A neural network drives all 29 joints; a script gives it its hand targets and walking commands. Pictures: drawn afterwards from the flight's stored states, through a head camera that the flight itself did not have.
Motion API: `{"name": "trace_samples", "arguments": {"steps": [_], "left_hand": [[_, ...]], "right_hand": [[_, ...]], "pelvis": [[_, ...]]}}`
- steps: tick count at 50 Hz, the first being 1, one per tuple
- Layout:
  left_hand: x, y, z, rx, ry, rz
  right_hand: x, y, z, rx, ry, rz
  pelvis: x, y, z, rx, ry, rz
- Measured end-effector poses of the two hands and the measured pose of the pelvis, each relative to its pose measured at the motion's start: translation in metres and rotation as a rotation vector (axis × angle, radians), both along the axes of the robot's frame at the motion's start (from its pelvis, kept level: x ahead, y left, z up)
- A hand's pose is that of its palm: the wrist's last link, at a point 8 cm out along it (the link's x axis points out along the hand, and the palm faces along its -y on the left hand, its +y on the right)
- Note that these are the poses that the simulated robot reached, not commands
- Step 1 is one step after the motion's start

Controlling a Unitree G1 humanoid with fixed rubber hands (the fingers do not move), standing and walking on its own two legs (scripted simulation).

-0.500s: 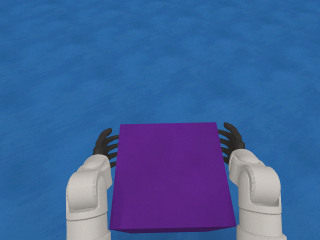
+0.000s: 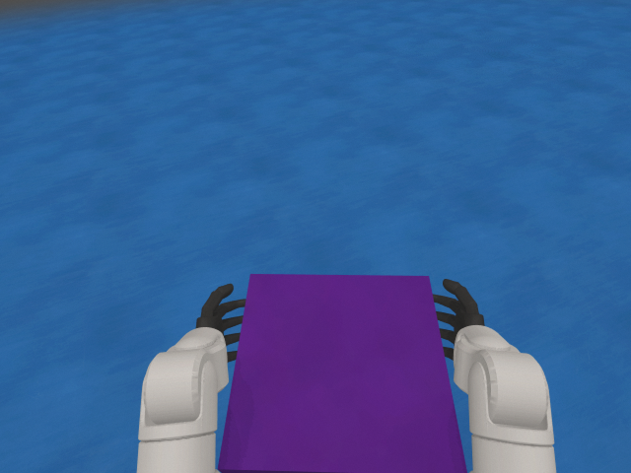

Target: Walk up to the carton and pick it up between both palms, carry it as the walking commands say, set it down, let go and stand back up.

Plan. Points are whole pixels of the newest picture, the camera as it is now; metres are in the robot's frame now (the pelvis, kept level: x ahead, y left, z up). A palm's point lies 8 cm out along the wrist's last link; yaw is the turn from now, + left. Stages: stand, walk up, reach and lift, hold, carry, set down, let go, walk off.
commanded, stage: carry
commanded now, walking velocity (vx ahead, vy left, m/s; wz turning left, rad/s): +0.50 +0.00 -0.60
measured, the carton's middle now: (337, 397) +0.22 -0.01 +0.01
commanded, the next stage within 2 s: none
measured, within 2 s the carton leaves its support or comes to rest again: neither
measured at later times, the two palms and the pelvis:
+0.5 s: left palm (203, 315) +0.29 +0.15 +0.09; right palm (453, 316) +0.26 -0.14 +0.11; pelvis +0.02 +0.03 +0.02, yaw -9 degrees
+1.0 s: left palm (362, 194) +0.57 -0.07 +0.07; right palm (543, 228) +0.45 -0.35 +0.07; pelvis +0.27 -0.10 +0.01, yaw -25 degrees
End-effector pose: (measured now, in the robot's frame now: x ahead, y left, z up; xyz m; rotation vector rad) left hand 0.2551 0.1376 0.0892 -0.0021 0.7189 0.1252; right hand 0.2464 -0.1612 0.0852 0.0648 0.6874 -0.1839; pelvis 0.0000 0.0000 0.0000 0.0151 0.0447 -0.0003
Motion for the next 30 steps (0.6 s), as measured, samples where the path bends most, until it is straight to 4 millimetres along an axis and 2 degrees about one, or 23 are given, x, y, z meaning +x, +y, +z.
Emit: {"name": "trace_samples", "arguments": {"steps": [3, 6, 12, 16, 18, 20, 23, 26, 30], "left_hand": [[-0.012, -0.007, 0.002, 0.011, 0.014, -0.02], [-0.016, -0.004, 0.012, 0.009, -0.009, -0.014], [-0.019, 0.023, 0.022, -0.035, -0.04, 0.046], [-0.014, 0.045, 0.013, -0.048, -0.048, 0.059], [-0.011, 0.047, 0.008, -0.049, -0.022, 0.042], [-0.003, 0.043, 0.006, -0.056, 0.005, 0.014], [0.019, 0.029, 0.004, -0.077, 0.019, -0.04], [0.049, 0.009, 0.006, -0.093, 0.001, -0.102], [0.095, -0.026, 0.005, -0.112, -0.019, -0.175]], "right_hand": [[-0.016, -0.007, 0.002, 0.011, 0.014, -0.017], [-0.018, -0.004, 0.013, 0.014, -0.008, -0.013], [-0.003, 0.023, 0.035, -0.017, -0.039, 0.039], [0.004, 0.045, 0.029, -0.024, -0.045, 0.046], [0.004, 0.047, 0.026, -0.044, -0.022, 0.042], [0.002, 0.043, 0.023, -0.048, 0.006, 0.011], [0.007, 0.03, 0.025, -0.059, 0.018, -0.05], [0.018, 0.012, 0.032, -0.076, 0.0, -0.11], [0.042, -0.019, 0.035, -0.088, -0.021, -0.189]], "pelvis": [[-0.011, -0.002, 0.005, 0.015, -0.008, -0.001], [-0.02, 0.0, 0.01, 0.018, 0.002, -0.001], [-0.026, 0.011, 0.017, 0.026, 0.047, -0.023], [-0.02, 0.026, 0.009, 0.005, 0.043, -0.045], [-0.013, 0.031, 0.011, -0.002, 0.033, -0.093], [-0.004, 0.035, 0.014, -0.025, 0.026, -0.115], [0.01, 0.035, 0.017, -0.046, 0.015, -0.131], [0.028, 0.03, 0.017, -0.061, 0.005, -0.171], [0.062, 0.016, 0.012, -0.071, 0.003, -0.221]]}}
